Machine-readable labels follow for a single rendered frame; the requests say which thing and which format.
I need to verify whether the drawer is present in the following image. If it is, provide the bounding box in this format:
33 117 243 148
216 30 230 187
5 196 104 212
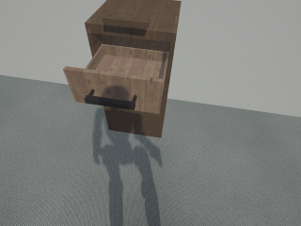
63 44 169 114

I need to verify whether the handle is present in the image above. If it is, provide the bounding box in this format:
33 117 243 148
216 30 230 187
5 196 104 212
103 16 150 29
84 89 137 110

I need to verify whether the cabinet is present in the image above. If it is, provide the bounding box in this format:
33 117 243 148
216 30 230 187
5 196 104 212
85 0 182 138

